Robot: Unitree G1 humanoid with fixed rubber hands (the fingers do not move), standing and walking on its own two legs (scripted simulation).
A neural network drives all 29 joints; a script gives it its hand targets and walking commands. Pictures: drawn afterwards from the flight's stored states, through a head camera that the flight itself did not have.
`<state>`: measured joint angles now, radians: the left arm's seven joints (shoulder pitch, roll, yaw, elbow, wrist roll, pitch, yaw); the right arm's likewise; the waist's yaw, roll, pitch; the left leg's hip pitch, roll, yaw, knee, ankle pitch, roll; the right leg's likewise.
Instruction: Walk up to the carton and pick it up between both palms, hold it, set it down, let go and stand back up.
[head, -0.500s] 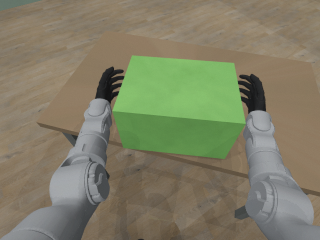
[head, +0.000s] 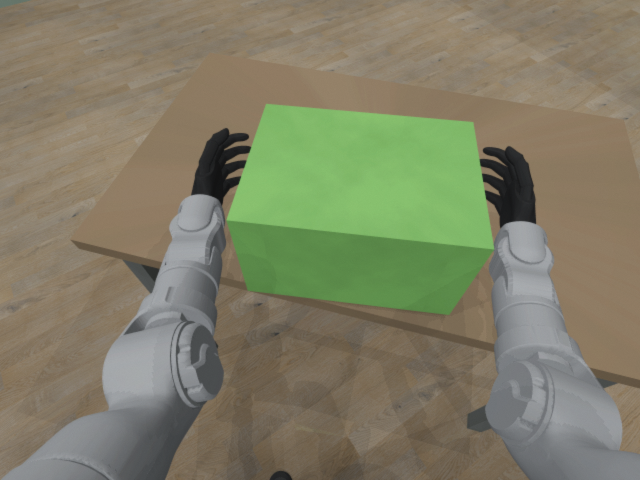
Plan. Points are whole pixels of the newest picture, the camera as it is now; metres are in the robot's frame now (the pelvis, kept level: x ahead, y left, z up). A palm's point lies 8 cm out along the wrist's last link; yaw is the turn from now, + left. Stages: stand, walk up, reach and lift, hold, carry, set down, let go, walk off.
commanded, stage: set down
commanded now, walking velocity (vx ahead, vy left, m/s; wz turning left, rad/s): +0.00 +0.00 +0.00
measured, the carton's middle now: (357, 208) +0.46 -0.01 +0.02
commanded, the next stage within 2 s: none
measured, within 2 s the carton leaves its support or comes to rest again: neither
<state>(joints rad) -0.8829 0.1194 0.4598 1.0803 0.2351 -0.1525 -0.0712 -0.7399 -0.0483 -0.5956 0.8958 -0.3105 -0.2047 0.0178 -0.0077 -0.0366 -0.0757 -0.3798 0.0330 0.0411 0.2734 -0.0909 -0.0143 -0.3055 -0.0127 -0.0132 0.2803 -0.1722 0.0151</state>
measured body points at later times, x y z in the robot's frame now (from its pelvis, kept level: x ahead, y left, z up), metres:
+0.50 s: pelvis +0.00 +0.00 +0.00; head +0.07 +0.02 +0.44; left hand +0.45 +0.18 +0.07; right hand +0.42 -0.21 +0.08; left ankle +0.01 +0.13 -0.75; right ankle -0.04 -0.12 -0.75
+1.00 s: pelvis +0.00 +0.00 -0.01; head +0.08 +0.01 +0.43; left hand +0.47 +0.19 +0.05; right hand +0.43 -0.21 +0.04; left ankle +0.01 +0.13 -0.75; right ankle -0.04 -0.12 -0.75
